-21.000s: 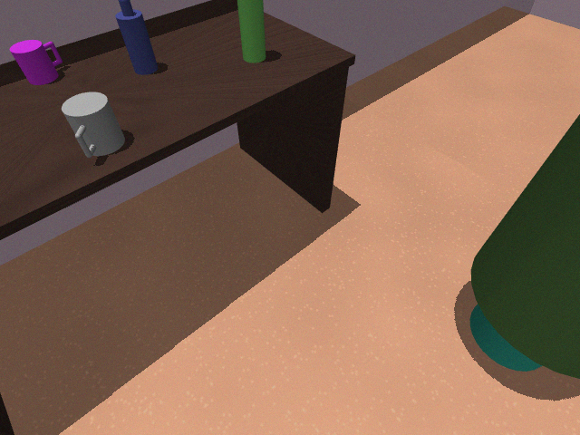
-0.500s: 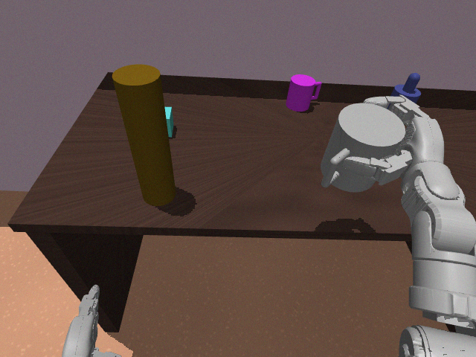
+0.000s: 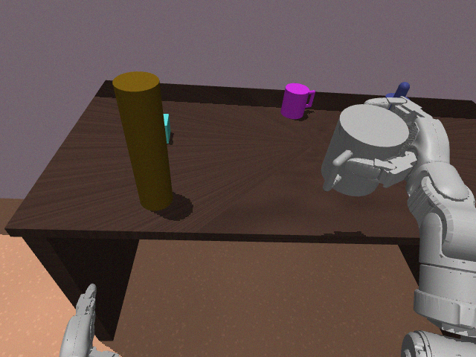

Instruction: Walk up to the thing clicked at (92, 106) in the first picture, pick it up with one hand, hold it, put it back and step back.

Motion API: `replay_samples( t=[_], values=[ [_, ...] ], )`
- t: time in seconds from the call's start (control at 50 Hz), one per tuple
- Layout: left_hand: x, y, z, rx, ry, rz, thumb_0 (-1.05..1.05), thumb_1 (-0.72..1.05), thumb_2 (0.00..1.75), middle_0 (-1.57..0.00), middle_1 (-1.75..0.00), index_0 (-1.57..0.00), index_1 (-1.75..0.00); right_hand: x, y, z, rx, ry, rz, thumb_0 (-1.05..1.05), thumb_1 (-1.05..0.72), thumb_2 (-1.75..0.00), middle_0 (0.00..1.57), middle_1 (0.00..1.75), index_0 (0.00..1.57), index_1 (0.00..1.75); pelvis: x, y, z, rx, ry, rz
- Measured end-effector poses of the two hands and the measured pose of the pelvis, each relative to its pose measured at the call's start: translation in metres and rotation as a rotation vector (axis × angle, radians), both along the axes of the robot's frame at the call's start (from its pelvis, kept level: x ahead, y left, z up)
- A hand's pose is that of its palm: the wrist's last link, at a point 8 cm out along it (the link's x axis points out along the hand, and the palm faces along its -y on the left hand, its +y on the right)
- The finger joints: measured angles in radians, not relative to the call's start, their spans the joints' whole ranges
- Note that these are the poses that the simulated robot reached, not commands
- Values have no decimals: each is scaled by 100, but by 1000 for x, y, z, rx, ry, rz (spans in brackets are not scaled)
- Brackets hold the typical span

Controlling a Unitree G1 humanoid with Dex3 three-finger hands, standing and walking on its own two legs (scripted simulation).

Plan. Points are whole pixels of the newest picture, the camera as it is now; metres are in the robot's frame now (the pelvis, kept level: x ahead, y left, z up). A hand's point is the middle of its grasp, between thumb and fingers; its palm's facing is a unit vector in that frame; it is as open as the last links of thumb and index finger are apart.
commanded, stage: hold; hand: right
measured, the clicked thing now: (354, 156) +0.34 -0.15 +0.22
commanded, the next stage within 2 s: none
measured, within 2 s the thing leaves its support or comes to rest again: neither
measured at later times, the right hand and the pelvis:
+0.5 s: hand (389, 138) +0.33 -0.18 +0.26, palm faces +0.11 +0.99 -0.02, open 12.1 cm; pelvis +0.00 -0.01 +0.00, yaw +0 degrees
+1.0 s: hand (385, 149) +0.33 -0.18 +0.24, palm faces +0.12 +0.99 -0.02, open 12.1 cm; pelvis +0.00 +0.00 +0.00, yaw +0 degrees
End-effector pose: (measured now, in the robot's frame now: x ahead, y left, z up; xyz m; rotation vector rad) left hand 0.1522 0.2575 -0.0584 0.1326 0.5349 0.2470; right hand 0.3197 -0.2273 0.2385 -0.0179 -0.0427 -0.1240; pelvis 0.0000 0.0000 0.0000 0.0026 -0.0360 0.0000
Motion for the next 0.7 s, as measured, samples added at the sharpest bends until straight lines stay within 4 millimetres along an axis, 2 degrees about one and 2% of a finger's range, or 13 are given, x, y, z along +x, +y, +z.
replay_samples(
  t=[0.3,0.5,0.7],
  values=[
    [6,-4,-2,0,-2,0,-1,-53,5,-5,-5,-5,-5,-9,-8,13,-9,-15,-7,-1,61,-85,58,106,62,110,4,-4,0,3,-1,-4],
    [13,-11,1,-13,-31,-19,-1,-54,5,-5,-5,-5,-5,-15,-6,19,-11,-16,14,-1,61,-85,58,106,62,110,4,-6,0,5,-9,-7],
    [4,-7,-4,-13,-9,-13,-1,-54,6,-5,-5,-5,-5,-14,-10,19,1,9,-3,-1,61,-85,58,107,62,110,2,-5,1,4,-7,-7]
  ],
)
